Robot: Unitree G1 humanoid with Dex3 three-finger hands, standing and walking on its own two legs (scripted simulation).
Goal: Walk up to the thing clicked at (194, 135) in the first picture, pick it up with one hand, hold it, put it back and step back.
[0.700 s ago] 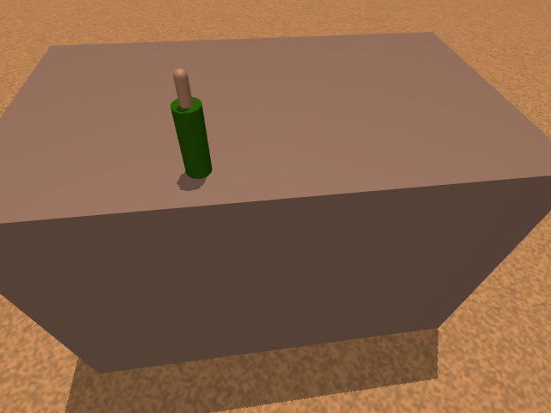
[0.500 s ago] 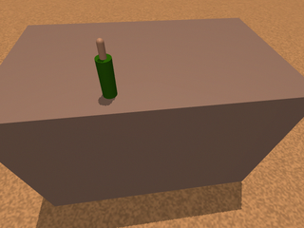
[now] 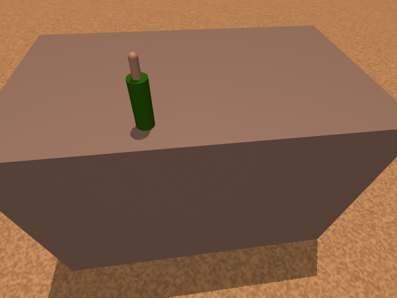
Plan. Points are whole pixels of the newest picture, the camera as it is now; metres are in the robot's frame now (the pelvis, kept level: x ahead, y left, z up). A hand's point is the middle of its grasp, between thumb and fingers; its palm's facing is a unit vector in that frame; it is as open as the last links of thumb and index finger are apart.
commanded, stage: stand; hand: left
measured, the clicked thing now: (139, 93) +0.56 +0.15 +0.12
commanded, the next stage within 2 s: walk up in 0.42 s
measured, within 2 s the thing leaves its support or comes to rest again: neither
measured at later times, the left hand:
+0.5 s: hand out of the picture +0.08 +0.26 -0.16, palm faces -0.03 -0.94 -0.34, open 7.4 cm
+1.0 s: hand out of the picture +0.12 +0.12 -0.17, palm faces +0.07 -0.95 -0.32, open 7.4 cm
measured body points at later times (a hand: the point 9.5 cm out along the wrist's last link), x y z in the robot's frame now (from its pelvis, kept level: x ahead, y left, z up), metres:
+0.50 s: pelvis +0.00 -0.01 +0.00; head +0.01 +0.00 +0.45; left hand +0.08 +0.31 -0.13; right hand +0.07 -0.31 -0.13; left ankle +0.01 +0.12 -0.75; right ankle +0.00 -0.12 -0.73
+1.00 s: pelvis +0.11 -0.14 -0.02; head +0.13 -0.13 +0.43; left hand +0.11 +0.17 -0.14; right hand +0.20 -0.46 -0.13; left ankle +0.14 -0.02 -0.70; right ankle +0.11 -0.25 -0.75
